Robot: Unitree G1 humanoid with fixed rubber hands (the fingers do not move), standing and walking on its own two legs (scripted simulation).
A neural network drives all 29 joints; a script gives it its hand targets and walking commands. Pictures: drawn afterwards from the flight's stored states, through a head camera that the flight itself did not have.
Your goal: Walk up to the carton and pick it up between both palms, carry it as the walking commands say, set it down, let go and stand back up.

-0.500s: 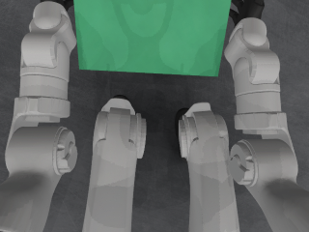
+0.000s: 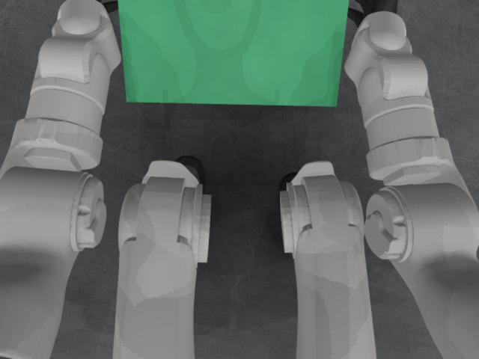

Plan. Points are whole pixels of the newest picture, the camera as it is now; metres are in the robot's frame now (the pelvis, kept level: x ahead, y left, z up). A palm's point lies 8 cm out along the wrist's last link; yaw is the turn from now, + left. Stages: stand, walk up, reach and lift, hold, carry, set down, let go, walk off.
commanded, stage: set down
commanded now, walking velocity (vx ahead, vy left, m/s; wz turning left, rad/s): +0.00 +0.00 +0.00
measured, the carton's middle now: (233, 18) +0.53 +0.04 -0.26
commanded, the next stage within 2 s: none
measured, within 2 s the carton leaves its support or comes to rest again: rests again in 0.90 s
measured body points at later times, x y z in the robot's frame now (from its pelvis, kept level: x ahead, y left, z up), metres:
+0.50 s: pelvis +0.01 -0.01 -0.03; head +0.38 +0.01 +0.22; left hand +0.52 +0.23 -0.23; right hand +0.56 -0.13 -0.21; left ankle +0.15 +0.12 -0.35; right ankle +0.12 -0.13 -0.35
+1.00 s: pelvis +0.01 +0.00 -0.03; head +0.37 +0.02 +0.22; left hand +0.53 +0.23 -0.23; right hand +0.55 -0.13 -0.22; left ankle +0.15 +0.12 -0.35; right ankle +0.12 -0.13 -0.35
